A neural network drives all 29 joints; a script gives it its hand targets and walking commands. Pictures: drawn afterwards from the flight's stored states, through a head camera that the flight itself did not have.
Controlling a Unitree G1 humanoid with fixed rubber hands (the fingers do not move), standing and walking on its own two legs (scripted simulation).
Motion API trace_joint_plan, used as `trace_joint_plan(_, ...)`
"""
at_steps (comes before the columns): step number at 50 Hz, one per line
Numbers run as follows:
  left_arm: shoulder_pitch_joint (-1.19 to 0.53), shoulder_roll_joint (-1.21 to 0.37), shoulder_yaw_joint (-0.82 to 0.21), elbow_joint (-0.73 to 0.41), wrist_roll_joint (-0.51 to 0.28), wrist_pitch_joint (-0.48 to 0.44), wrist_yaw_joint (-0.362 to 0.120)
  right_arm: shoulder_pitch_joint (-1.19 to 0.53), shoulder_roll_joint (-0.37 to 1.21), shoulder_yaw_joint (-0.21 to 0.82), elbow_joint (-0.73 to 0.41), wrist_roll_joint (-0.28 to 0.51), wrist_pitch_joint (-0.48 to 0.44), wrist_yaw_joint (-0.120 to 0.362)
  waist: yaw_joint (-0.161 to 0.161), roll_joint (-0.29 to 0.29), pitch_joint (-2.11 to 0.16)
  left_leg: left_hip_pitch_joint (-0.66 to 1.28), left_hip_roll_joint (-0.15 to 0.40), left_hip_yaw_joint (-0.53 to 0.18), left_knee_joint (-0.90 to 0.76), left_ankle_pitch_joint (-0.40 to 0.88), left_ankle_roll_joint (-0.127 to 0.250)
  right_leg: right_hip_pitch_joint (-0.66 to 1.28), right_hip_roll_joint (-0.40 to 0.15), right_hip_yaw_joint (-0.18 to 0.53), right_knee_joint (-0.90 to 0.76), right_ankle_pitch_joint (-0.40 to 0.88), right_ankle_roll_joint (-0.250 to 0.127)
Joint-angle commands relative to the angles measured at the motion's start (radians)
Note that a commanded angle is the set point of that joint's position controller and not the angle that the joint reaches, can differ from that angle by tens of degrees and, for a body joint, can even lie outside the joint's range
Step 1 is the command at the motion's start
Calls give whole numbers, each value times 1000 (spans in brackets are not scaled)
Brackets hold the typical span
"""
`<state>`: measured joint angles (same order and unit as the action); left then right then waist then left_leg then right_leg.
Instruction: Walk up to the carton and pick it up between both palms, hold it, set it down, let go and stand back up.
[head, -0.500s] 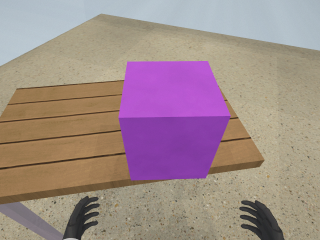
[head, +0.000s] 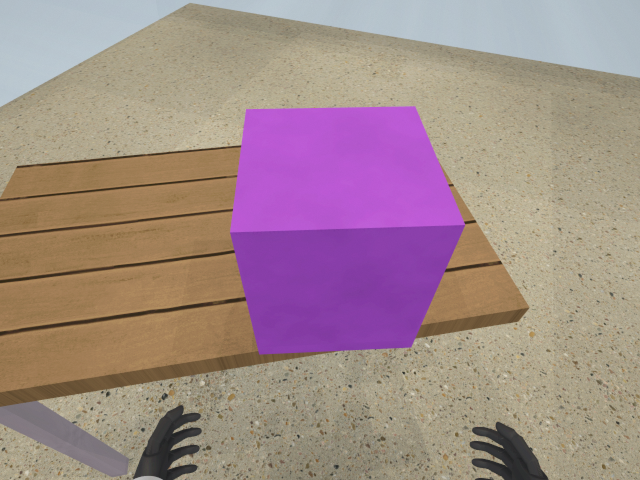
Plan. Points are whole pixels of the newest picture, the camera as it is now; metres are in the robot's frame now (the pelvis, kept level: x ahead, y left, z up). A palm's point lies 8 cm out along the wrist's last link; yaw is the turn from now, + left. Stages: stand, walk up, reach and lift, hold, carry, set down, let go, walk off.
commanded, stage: set down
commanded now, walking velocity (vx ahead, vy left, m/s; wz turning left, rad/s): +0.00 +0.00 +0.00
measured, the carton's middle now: (333, 235) +0.44 +0.02 +0.05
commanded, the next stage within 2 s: none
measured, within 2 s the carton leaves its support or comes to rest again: neither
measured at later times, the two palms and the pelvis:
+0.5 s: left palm (162, 477) +0.14 +0.22 -0.08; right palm out of the picture +0.15 -0.21 -0.09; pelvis +0.00 +0.00 +0.00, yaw +0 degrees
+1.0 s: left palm out of the picture +0.12 +0.22 -0.11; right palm out of the picture +0.13 -0.20 -0.12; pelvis -0.03 +0.00 -0.01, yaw +1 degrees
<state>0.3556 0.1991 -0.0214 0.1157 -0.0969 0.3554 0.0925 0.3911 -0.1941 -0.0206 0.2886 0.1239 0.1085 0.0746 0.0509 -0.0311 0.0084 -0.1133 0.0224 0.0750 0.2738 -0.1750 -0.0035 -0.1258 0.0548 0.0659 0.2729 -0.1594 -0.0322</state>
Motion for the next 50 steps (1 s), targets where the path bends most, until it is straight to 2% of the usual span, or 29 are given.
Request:
trace_joint_plan(1,-83,76,45,-148,20,5,-1,-54,-126,-56,-130,-4,-16,-7,5,25,-76,62,-8,2,-10,169,-51,-19,-18,4,-28,186,35)
trace_joint_plan(9,-114,64,58,-91,55,57,-25,-93,-121,-37,-53,-9,2,-17,0,22,-109,88,-14,-5,19,249,-52,4,-19,7,-10,284,38)
trace_joint_plan(19,-189,61,66,-14,84,116,-48,-180,-102,-35,57,-39,25,-28,-11,18,-121,71,-10,-11,43,253,-45,-2,-29,3,13,301,41)
trace_joint_plan(28,-267,61,66,64,103,167,-61,-267,-74,-46,161,-73,48,-33,-18,27,-133,43,-1,-15,64,218,-42,-31,-39,-9,32,238,33)
trace_joint_plan(40,-387,57,64,173,119,227,-59,-379,-37,-74,279,-124,73,-33,-26,29,-136,-21,18,-18,86,89,-33,-84,-59,-22,64,89,19)
trace_joint_plan(50,-478,51,78,265,143,270,-58,-459,-20,-86,376,-150,79,-44,-31,31,-173,-76,29,-24,133,46,-23,-103,-75,-26,116,60,10)
